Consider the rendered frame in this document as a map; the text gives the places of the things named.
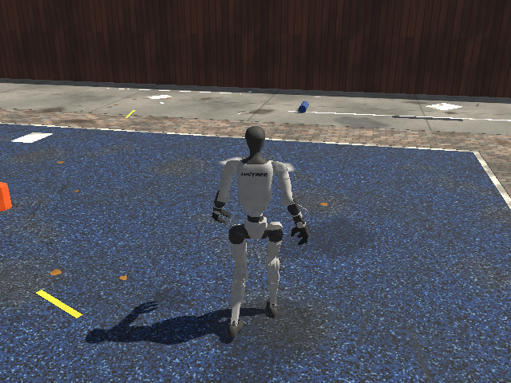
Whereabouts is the robot left upper arm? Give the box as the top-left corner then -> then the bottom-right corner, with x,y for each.
217,160 -> 239,203

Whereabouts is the right robot foot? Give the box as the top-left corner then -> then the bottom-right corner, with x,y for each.
267,299 -> 278,318

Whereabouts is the robot right forearm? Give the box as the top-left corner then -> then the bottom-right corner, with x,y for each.
287,193 -> 306,228

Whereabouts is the robot right hand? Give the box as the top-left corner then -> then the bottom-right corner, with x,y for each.
291,221 -> 309,245

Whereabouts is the left robot thigh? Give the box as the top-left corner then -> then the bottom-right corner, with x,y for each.
229,224 -> 248,283

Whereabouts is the robot left hand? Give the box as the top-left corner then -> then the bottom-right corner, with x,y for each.
212,210 -> 231,223

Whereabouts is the robot left forearm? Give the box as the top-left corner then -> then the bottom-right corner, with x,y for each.
213,190 -> 225,215

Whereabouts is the robot right upper arm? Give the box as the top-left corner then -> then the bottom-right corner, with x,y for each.
271,160 -> 295,206

